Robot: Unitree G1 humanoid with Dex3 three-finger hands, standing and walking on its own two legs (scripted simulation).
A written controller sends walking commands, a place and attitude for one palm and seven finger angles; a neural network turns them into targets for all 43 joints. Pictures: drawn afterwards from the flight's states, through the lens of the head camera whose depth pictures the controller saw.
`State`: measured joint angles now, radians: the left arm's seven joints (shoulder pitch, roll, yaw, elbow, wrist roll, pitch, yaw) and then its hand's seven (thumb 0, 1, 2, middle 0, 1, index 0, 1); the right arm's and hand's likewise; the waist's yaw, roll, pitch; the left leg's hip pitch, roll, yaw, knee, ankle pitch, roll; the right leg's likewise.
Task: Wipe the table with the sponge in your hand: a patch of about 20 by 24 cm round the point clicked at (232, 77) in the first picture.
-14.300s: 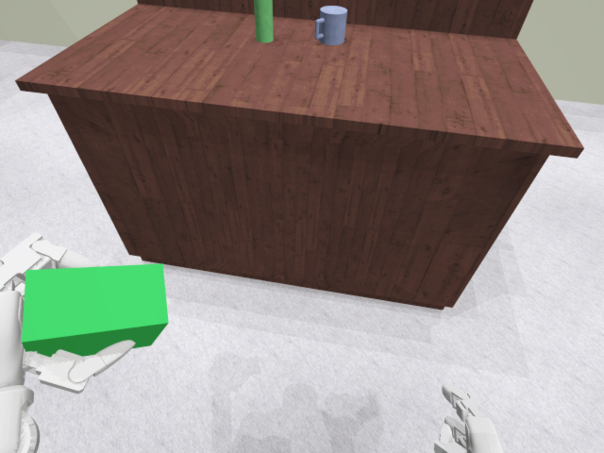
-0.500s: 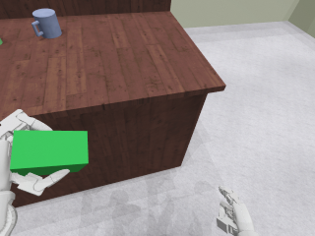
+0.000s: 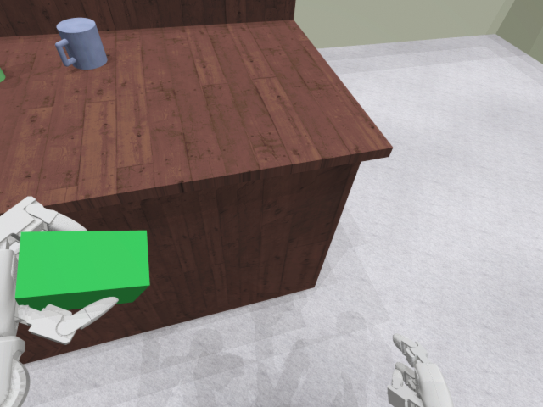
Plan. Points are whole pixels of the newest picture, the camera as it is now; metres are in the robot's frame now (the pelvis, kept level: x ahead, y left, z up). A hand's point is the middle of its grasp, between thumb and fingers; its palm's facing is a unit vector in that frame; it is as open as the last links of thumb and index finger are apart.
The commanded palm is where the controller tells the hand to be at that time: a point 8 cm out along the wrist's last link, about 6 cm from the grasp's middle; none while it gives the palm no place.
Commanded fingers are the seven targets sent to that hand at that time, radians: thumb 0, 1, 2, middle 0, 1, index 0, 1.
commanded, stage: look again from close up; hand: left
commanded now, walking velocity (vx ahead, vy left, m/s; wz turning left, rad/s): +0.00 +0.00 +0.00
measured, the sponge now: (103, 271) +0.23 +0.22 +0.13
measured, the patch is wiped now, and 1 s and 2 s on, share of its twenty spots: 0.00 0.00 0.00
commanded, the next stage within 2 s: shuffle to correct the standing spot in 0.10 s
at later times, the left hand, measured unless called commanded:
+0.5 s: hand (69, 266) +0.22 +0.25 +0.14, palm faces +0.37 -0.86 -0.36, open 10.2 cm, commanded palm +0.17 +0.29 +0.17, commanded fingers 0.00 0.10 1.30 -1.20 -1.60 -1.20 -1.60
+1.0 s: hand (40, 261) +0.22 +0.28 +0.15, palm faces +0.37 -0.83 -0.41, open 10.2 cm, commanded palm +0.17 +0.32 +0.17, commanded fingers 0.00 0.10 1.30 -1.20 -1.60 -1.20 -1.60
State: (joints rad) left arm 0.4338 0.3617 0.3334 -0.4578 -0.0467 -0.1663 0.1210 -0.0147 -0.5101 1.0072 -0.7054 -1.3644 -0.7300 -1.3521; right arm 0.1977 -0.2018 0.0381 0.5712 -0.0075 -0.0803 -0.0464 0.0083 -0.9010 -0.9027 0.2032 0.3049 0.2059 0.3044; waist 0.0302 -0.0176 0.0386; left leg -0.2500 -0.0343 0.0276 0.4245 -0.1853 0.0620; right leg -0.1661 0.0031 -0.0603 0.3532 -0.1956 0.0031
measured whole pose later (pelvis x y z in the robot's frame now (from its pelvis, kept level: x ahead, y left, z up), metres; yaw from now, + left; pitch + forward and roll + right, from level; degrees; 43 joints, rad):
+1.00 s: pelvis +0.01 +0.04 -0.02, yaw -1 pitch +0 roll -1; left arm 0.46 0.37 0.36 -0.49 -0.04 -0.21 0.13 -0.01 -0.51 1.01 -0.71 -1.36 -0.73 -1.35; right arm 0.21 -0.22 0.01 0.56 0.01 -0.03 -0.01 0.01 -0.90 -0.90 0.20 0.30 0.21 0.30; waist 0.02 0.02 0.05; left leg -0.32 -0.08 0.08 0.63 -0.31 0.12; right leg -0.27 -0.06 -0.01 0.62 -0.34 0.04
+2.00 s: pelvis +0.01 +0.15 -0.03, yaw -4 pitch -2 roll +0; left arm 0.46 0.39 0.39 -0.54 -0.03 -0.22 0.14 -0.01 -0.51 1.01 -0.71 -1.36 -0.73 -1.35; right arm 0.19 -0.18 0.00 0.59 0.02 -0.11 -0.01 0.01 -0.90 -0.90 0.20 0.30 0.20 0.30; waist 0.00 -0.01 0.09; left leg -0.36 0.04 0.05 0.70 -0.31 -0.01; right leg -0.31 -0.13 -0.03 0.69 -0.34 0.09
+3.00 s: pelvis +0.01 +0.32 -0.03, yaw -1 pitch -1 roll +0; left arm 0.44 0.38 0.39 -0.53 -0.03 -0.21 0.15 -0.01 -0.51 1.01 -0.71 -1.36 -0.74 -1.35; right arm 0.20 -0.19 0.00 0.62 0.02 -0.13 -0.02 0.01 -0.90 -0.90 0.20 0.30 0.20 0.30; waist 0.00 0.01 0.08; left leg -0.40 0.03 0.04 0.74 -0.32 0.00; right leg -0.30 -0.06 -0.08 0.72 -0.38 0.00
